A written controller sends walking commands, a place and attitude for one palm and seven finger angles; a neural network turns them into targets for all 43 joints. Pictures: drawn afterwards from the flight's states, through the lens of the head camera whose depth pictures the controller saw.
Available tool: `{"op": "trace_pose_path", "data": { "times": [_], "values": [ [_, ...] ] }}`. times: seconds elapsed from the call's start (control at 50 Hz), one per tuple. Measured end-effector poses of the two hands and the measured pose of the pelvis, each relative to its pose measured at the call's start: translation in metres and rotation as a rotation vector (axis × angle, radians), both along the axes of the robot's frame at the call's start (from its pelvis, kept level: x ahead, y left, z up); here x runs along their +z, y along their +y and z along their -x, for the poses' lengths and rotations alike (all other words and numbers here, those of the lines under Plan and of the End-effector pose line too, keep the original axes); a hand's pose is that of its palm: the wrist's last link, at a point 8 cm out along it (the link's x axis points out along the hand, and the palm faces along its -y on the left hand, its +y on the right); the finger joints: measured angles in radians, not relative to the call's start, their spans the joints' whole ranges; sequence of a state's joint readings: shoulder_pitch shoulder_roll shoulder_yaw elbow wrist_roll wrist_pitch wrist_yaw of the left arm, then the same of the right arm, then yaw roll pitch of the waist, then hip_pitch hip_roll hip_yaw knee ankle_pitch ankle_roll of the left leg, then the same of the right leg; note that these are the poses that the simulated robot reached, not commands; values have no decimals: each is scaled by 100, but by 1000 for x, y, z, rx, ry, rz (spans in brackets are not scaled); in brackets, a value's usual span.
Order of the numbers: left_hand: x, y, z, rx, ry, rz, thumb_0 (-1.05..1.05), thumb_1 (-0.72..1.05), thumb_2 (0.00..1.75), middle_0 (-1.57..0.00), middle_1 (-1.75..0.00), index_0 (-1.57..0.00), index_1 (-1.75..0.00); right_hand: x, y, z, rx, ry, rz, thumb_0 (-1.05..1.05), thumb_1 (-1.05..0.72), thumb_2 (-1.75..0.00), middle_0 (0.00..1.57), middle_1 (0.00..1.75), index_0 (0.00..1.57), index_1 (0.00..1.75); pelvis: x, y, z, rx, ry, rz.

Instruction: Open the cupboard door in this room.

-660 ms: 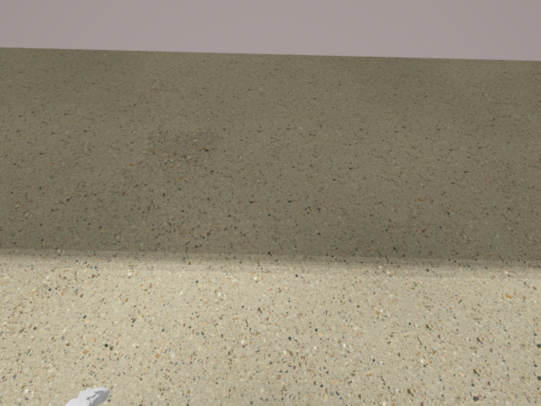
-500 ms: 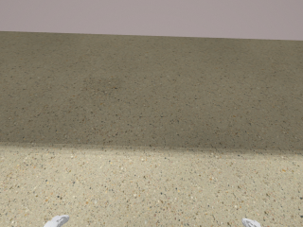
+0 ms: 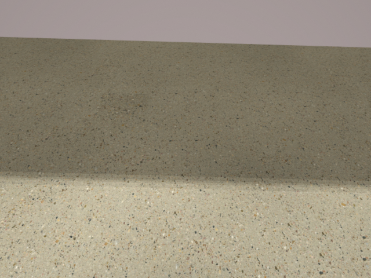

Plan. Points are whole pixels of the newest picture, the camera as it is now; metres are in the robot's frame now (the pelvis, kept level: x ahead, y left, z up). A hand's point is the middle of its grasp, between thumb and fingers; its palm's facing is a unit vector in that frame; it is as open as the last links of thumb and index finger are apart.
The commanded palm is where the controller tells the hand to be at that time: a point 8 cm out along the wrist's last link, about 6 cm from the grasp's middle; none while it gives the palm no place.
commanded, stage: stand and wait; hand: left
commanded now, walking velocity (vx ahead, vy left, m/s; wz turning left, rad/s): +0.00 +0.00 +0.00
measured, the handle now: out of the picture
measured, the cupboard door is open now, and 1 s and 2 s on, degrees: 0 0 0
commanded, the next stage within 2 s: turn or walk to find it in 0.24 s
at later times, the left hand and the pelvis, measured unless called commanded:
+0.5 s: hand out of the picture +0.06 +0.23 -0.16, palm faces +0.03 -0.95 -0.31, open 7.3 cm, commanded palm none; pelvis -0.02 +0.00 -0.01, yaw +3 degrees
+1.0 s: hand out of the picture -0.04 +0.18 -0.16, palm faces +0.27 -0.92 -0.30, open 7.3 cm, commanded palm none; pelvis -0.06 -0.03 -0.01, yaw +16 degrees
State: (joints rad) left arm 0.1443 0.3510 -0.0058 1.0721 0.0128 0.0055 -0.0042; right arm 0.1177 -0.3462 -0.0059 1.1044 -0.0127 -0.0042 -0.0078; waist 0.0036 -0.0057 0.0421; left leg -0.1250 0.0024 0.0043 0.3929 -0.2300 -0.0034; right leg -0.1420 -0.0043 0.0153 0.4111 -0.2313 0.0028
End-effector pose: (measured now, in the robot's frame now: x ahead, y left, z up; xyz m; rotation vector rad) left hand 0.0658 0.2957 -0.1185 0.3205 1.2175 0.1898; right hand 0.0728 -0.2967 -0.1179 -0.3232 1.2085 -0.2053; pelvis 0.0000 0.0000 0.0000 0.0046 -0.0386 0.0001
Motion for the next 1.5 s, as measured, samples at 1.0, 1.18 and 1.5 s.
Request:
{"op": "trace_pose_path", "data": {
  "times": [1.0, 1.18, 1.5],
  "values": [
    [-7, -72, 125, 302, -48, 42, 0, 91, 90, -20, -30, -21, -30, -37, 23, 27, 158, 98, -134, 1, -90, -90, 20, 30, 20, 30, -10, -35, 56, 273, 24, -8],
    [-15, -82, 184, 418, 1, 85, 0, 91, 90, -20, -30, -21, -30, -20, 34, -12, 288, 68, -86, 1, -91, -90, 19, 30, 20, 30, -6, -30, 66, 374, 32, -24],
    [-27, -56, 253, 597, 33, 111, 1, 91, 90, -19, -30, -20, -30, -10, 120, -27, 497, -20, -118, 1, -90, -90, 20, 30, 20, 30, -7, -9, 93, 498, 24, 18]
  ]
}}
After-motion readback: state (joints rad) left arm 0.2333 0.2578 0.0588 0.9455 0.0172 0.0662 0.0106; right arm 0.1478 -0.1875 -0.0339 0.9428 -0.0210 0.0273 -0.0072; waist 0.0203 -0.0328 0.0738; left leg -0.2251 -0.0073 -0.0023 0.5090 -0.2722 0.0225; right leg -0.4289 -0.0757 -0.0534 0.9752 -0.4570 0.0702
